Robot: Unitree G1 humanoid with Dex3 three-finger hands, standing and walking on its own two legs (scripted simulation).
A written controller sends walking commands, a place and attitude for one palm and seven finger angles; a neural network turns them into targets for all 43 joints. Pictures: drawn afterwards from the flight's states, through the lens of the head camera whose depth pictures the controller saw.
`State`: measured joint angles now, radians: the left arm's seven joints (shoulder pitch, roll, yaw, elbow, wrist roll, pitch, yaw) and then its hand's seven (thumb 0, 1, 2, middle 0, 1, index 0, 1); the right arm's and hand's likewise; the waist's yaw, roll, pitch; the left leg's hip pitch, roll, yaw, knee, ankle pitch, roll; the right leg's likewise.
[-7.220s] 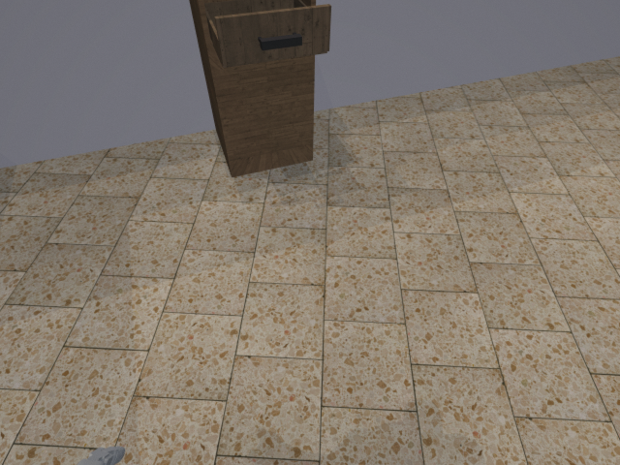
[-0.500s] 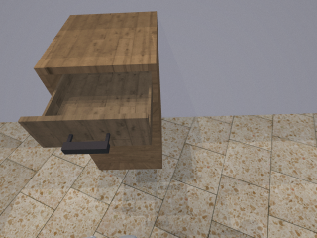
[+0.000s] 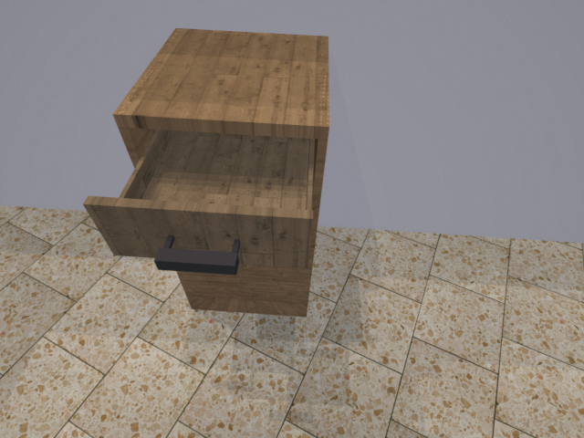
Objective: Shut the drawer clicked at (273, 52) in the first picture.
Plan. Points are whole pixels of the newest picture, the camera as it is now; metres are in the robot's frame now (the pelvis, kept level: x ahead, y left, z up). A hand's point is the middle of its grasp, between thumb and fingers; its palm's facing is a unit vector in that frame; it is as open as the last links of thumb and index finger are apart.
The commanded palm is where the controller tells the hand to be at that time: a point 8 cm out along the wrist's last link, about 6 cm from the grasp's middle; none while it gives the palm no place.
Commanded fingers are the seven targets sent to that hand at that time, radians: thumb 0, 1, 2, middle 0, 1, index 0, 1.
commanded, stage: come to a stop and stand still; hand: left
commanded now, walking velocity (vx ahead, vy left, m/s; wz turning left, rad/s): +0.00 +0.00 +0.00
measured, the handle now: (200, 251) +0.41 +0.21 -0.04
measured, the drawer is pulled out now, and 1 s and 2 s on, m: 0.22 0.22 0.22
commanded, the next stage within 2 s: look again from close up in 0.56 s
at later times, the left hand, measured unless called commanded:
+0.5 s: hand out of the picture -0.02 +0.13 -0.17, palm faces +0.02 -0.98 -0.19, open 7.4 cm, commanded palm none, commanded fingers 0.00 0.90 0.90 -0.20 -0.30 -0.20 -0.30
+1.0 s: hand out of the picture -0.02 +0.17 -0.18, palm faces +0.02 -0.98 -0.18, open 7.4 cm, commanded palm none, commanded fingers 0.00 0.90 0.90 -0.20 -0.30 -0.20 -0.30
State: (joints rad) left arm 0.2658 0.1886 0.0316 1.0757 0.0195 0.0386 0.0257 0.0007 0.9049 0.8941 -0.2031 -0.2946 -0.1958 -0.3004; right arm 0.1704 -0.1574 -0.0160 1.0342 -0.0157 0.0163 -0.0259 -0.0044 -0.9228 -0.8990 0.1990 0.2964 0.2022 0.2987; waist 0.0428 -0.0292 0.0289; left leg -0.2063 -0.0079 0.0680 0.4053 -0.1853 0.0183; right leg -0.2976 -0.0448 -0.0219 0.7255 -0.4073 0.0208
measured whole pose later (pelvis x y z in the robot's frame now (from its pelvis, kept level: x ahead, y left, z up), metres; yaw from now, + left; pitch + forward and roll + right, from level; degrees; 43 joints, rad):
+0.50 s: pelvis -0.02 -0.03 +0.00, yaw -1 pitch -2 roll +0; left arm 0.28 0.13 0.00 1.14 0.00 0.00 0.03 0.01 0.91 0.89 -0.21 -0.29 -0.20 -0.30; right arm 0.35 -0.14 0.00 1.18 -0.01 0.02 -0.02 0.00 -0.91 -0.90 0.20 0.30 0.20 0.30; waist -0.01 0.02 0.03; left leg -0.21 0.06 0.05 0.40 -0.15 -0.04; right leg -0.15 0.03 -0.05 0.44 -0.25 -0.05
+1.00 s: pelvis -0.02 +0.01 -0.01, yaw +0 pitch -2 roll -1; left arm 0.32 0.15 -0.01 1.06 0.02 -0.01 0.04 0.00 0.91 0.89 -0.20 -0.29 -0.20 -0.30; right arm 0.29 -0.17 0.00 1.05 -0.02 0.00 -0.01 0.01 -0.93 -0.90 0.20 0.30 0.20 0.30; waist 0.00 0.00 0.01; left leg -0.27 0.01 0.04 0.53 -0.23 0.02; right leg -0.19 -0.02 -0.04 0.51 -0.29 0.00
